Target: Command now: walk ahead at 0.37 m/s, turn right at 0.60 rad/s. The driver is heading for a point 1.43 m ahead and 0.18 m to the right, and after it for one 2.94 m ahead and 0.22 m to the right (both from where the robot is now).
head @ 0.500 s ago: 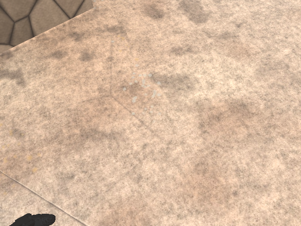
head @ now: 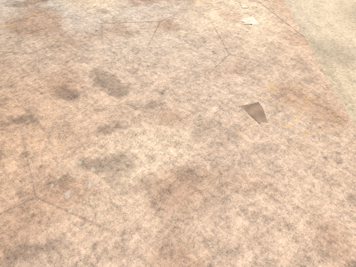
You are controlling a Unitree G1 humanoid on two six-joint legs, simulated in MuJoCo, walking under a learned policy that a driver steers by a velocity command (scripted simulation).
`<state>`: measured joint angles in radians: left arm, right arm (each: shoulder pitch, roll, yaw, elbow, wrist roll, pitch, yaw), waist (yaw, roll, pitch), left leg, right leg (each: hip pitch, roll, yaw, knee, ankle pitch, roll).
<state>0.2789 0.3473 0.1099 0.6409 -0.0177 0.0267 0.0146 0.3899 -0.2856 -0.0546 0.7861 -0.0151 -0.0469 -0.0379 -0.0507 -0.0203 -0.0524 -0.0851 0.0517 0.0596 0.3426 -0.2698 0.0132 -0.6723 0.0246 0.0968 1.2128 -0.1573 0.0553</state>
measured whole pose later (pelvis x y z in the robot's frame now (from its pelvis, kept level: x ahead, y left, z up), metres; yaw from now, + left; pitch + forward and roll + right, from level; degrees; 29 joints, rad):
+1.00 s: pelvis +0.49 -0.17 -0.01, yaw -17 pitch +1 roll +1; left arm 0.30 0.29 0.04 0.78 -0.02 -0.07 0.00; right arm 0.21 -0.27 -0.04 0.75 0.00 -0.09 0.03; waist 0.00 -0.03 0.05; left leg -0.32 -0.06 0.07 0.44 -0.14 0.08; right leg -0.43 -0.03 0.05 1.20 -0.36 -0.03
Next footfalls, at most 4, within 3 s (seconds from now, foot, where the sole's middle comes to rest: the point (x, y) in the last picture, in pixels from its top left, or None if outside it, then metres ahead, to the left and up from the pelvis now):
0.30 right None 0.20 -0.20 -0.79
0.84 left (197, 260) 0.60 -0.12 -0.79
1.36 right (265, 215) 0.79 -0.44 -0.79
1.90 left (216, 156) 1.14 -0.27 -0.79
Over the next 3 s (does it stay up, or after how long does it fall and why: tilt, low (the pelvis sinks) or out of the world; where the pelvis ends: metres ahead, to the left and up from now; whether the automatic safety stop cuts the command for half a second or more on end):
stays up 1.43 -0.29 -0.02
